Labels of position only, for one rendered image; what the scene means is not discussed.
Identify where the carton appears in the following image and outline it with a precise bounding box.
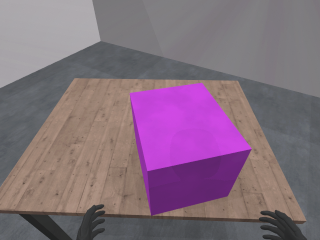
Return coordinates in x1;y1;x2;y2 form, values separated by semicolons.
129;83;252;216

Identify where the table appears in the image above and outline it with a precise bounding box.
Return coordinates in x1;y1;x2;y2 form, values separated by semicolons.
0;78;307;240

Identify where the left robot hand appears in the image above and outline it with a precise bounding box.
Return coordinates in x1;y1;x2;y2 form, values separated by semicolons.
76;204;105;240

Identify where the right robot hand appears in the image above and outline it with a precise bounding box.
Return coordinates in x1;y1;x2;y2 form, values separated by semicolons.
259;210;307;240

